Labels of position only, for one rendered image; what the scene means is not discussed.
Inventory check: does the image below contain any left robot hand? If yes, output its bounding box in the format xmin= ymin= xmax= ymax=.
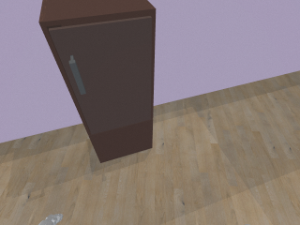
xmin=38 ymin=214 xmax=63 ymax=225

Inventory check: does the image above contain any cupboard door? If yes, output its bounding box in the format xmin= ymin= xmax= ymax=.
xmin=49 ymin=16 xmax=152 ymax=135

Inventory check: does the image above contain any handle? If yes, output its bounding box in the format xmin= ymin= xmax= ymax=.
xmin=68 ymin=55 xmax=86 ymax=95

